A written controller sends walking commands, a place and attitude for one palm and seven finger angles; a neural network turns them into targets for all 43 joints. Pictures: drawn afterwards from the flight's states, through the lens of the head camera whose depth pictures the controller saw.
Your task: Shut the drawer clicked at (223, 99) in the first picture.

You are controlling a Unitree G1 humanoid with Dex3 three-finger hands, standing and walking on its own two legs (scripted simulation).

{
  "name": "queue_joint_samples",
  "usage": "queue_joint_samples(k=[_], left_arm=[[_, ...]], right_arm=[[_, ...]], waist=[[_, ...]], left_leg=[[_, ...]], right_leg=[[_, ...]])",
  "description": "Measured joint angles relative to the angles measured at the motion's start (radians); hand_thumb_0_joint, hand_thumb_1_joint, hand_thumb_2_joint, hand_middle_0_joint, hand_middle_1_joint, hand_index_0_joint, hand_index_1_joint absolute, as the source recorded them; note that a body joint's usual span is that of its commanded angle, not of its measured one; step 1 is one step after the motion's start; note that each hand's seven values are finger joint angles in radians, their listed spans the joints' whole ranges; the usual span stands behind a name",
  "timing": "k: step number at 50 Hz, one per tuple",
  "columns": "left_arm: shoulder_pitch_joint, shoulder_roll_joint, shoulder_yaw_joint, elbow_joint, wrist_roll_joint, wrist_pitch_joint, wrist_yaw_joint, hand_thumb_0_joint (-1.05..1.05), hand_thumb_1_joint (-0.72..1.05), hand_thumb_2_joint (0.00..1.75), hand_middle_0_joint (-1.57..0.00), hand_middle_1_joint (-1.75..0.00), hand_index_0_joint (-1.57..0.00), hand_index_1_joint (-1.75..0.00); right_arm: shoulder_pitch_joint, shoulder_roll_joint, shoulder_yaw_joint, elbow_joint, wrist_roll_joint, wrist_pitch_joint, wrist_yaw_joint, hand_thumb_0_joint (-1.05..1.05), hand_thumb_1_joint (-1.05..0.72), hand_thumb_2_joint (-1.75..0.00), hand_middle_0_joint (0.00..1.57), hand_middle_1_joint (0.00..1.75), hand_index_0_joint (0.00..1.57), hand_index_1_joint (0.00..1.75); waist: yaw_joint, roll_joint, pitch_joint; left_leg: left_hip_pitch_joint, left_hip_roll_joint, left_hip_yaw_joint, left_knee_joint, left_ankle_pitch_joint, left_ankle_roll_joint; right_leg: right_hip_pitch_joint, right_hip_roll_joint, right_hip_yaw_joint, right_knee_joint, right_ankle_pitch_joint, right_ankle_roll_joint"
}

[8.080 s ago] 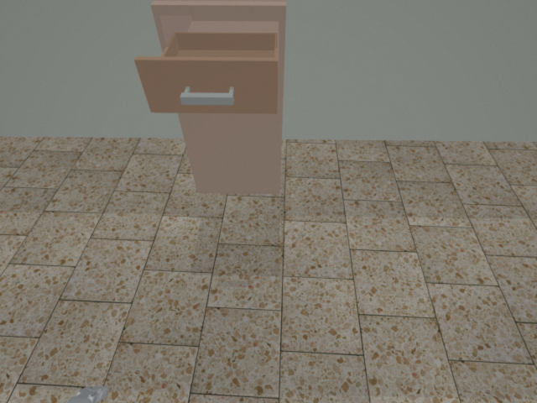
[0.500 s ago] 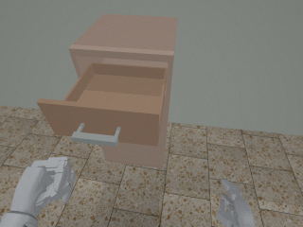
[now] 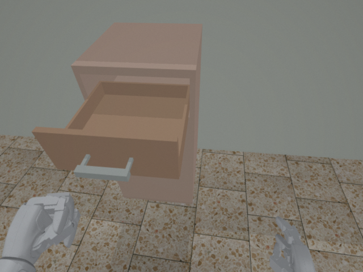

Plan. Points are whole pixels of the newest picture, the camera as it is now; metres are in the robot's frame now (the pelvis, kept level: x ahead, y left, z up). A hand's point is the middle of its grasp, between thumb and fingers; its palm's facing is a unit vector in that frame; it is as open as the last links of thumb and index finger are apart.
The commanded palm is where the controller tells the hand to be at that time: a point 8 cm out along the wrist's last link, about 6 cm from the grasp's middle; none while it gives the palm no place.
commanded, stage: bring the fist close to the handle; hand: left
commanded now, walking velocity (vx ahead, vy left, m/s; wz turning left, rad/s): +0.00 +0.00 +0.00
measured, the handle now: (105, 166) +0.36 +0.25 +0.02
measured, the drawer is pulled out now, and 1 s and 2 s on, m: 0.29 0.29 0.29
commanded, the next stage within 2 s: push the drawer shut in 1.36 s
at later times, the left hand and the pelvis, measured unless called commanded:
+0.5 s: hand (90, 215) +0.21 +0.21 +0.06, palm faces +0.02 -1.00 -0.07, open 3.3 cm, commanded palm +0.18 +0.27 +0.06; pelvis +0.01 +0.00 -0.01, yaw +0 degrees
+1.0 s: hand (102, 208) +0.25 +0.21 +0.02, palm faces -0.02 -1.00 -0.04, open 3.3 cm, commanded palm +0.22 +0.27 +0.02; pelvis +0.00 +0.02 -0.04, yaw -1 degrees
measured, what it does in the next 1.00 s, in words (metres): stands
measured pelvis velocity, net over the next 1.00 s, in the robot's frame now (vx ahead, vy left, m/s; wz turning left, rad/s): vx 0.00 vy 0.02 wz -0.02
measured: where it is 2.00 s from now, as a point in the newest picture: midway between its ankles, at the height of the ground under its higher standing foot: outside the picture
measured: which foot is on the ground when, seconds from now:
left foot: down 0.00-1.00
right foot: down 0.00-1.00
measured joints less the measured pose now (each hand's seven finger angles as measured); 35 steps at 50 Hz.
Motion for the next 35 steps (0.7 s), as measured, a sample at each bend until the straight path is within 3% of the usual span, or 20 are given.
queue_joint_samples(k=[11,35], left_arm=[[-0.053,-0.021,-0.005,0.114,0.002,-0.048,-0.038,0.01,0.9,0.9,-1.4,-1.6,-1.4,-1.6],[-0.169,-0.038,-0.043,0.268,0.033,-0.177,0.001,0.01,0.9,0.9,-1.4,-1.6,-1.39,-1.6]], right_arm=[[-0.018,-0.007,-0.005,0.003,-0.014,0.014,0.0,0.01,-0.91,-0.9,0.2,0.3,0.2,0.3],[0.005,-0.004,-0.022,-0.016,-0.033,0.102,0.021,0.01,-0.91,-0.9,0.2,0.3,0.2,0.3]], waist=[[-0.005,-0.006,0.004],[-0.047,-0.024,-0.005]], left_leg=[[-0.027,-0.002,-0.004,0.012,-0.008,-0.005],[-0.199,-0.008,0.013,0.136,-0.056,0.013]], right_leg=[[-0.029,-0.002,-0.003,0.02,-0.015,-0.004],[-0.209,-0.018,0.013,0.16,-0.067,0.01]])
